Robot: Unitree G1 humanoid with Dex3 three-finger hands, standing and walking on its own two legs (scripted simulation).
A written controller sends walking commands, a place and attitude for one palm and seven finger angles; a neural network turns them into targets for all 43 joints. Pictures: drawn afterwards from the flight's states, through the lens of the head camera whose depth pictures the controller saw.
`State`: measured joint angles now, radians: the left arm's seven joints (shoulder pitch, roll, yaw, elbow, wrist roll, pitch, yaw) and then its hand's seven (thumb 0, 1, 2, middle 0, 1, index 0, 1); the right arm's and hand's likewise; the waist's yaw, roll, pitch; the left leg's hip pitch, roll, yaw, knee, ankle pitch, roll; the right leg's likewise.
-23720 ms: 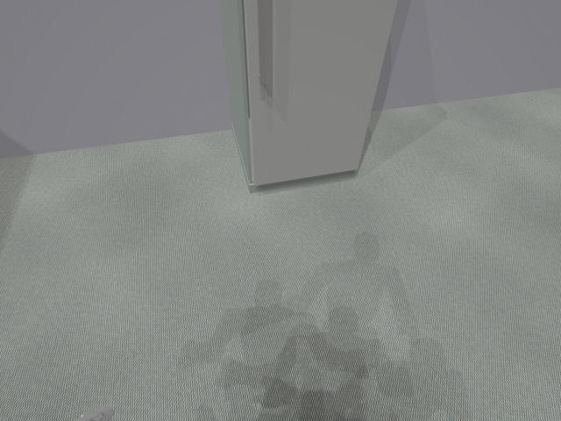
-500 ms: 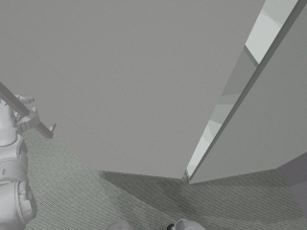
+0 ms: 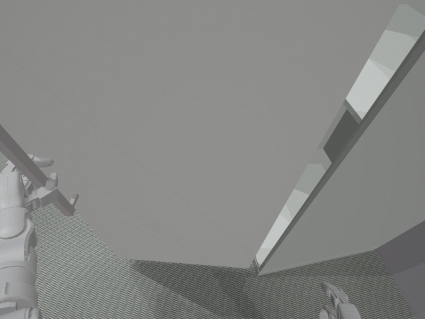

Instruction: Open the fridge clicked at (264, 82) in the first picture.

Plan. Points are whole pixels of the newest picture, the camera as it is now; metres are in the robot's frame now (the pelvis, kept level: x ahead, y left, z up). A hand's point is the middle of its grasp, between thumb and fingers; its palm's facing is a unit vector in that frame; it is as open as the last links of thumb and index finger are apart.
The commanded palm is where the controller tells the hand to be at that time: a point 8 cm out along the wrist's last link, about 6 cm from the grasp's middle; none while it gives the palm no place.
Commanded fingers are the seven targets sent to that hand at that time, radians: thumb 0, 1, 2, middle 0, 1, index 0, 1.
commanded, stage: stop walking and hold the door back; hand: left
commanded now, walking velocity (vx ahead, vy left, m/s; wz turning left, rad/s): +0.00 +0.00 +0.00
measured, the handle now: (15, 139) +0.38 +0.35 +0.13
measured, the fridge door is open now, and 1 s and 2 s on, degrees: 74 73 73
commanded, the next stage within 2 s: loosen the grip on the handle in 0.08 s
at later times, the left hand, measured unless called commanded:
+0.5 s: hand (40, 200) +0.33 +0.34 +0.01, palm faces +0.43 -0.85 -0.30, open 10.5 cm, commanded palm +0.30 +0.36 +0.04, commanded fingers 0.00 -0.55 0.20 -0.36 -1.28 -0.36 -1.28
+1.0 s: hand (24, 191) +0.35 +0.39 +0.00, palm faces +0.51 -0.80 -0.32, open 14.5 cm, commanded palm +0.31 +0.41 +0.03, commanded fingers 0.00 -0.55 0.20 -0.25 -1.15 -0.25 -1.15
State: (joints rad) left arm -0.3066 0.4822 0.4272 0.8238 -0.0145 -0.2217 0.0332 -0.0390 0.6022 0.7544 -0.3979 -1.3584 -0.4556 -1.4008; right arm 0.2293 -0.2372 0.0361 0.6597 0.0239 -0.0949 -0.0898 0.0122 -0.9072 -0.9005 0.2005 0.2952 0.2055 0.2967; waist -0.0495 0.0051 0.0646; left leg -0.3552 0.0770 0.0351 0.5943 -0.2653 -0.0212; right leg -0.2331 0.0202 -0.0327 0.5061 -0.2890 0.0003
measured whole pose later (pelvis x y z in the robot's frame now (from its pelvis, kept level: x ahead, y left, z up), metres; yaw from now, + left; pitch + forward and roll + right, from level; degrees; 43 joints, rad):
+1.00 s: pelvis +0.02 +0.00 -0.03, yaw +0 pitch +14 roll -1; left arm -0.30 0.59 0.60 0.77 -0.01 -0.09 -0.05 -0.01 -0.54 0.20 -0.26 -1.15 -0.28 -1.17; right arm 0.27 -0.26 -0.01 0.68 -0.01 -0.05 -0.08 0.01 -0.91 -0.90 0.20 0.30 0.21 0.30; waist -0.02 -0.01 -0.08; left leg -0.68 0.04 -0.01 0.85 -0.41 -0.01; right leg -0.58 0.01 -0.03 0.81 -0.47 0.00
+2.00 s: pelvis -0.01 +0.02 -0.04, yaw +0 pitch +12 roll -4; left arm -0.10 0.63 0.64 0.63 -0.11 -0.17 -0.19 -0.01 -0.54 0.20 -0.25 -1.15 -0.26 -1.15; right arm 0.26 -0.26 0.02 0.64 0.01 -0.09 -0.12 0.01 -0.91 -0.90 0.20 0.30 0.21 0.30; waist -0.01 0.00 -0.08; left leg -0.74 0.04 -0.04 0.92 -0.39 0.01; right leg -0.60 0.01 -0.06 0.83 -0.43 0.02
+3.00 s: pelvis -0.04 +0.03 -0.03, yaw +2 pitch +3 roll -3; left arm 0.17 0.46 0.49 0.11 -0.27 -0.09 -0.22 -0.01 -0.42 0.26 -0.24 -1.07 -0.25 -1.07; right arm 0.23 -0.26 0.06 0.61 0.02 -0.27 -0.15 0.02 -0.91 -0.90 0.20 0.30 0.21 0.30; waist 0.05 0.00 -0.02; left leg -0.57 0.00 -0.05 0.83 -0.34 0.01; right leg -0.43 0.00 -0.05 0.76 -0.38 0.01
